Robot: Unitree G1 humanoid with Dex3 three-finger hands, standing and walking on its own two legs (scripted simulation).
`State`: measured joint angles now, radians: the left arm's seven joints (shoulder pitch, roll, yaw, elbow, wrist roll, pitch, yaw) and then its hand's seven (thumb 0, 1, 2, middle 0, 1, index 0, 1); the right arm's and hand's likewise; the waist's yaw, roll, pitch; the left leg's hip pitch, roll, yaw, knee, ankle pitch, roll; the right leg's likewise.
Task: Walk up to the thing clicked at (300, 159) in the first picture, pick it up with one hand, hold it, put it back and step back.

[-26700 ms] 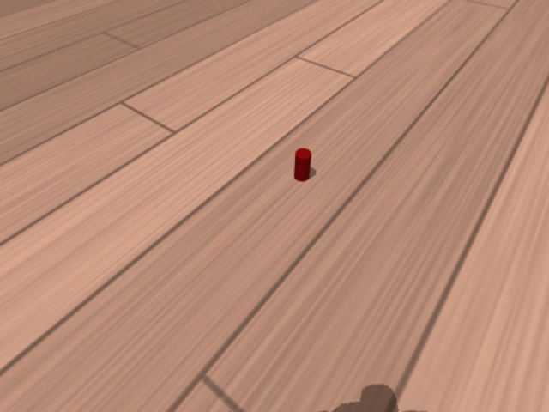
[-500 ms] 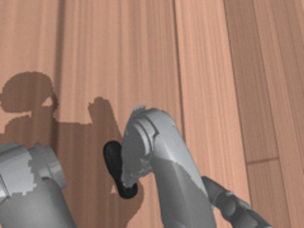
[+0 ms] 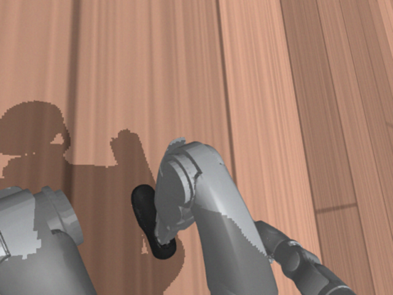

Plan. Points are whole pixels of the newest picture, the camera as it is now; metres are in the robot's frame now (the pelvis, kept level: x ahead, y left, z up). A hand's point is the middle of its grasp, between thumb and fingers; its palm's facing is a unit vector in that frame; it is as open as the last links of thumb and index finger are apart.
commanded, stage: open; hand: left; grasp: from the side
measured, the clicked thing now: out of the picture +0.49 +0.33 -0.22
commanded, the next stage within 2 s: withdraw in 0.06 s
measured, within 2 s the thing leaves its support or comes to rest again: rests again in 1.22 s
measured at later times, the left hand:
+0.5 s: hand out of the picture +0.50 +0.38 -0.12, palm faces +0.56 -0.83 +0.01, open 17.5 cm
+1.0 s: hand out of the picture +0.42 +0.49 -0.04, palm faces +0.58 -0.75 -0.31, open 16.9 cm
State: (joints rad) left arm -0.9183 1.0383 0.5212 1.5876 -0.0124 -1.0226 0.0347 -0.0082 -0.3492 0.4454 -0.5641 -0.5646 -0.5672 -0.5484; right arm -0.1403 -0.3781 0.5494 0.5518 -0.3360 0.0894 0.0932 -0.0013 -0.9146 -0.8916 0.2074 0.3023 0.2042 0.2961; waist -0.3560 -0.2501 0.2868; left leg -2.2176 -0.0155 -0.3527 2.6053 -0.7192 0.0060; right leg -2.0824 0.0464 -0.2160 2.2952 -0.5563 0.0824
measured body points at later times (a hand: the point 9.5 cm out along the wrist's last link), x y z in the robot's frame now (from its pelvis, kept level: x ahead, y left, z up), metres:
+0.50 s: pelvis +0.00 +0.00 +0.00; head +0.26 +0.18 +0.32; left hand +0.46 +0.42 -0.12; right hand +0.12 -0.26 -0.03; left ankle +0.08 +0.11 -0.27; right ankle +0.16 -0.13 -0.27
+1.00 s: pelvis +0.01 +0.00 +0.03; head +0.21 +0.16 +0.40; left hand +0.39 +0.53 -0.02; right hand +0.15 -0.26 -0.03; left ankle +0.08 +0.11 -0.27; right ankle +0.16 -0.13 -0.27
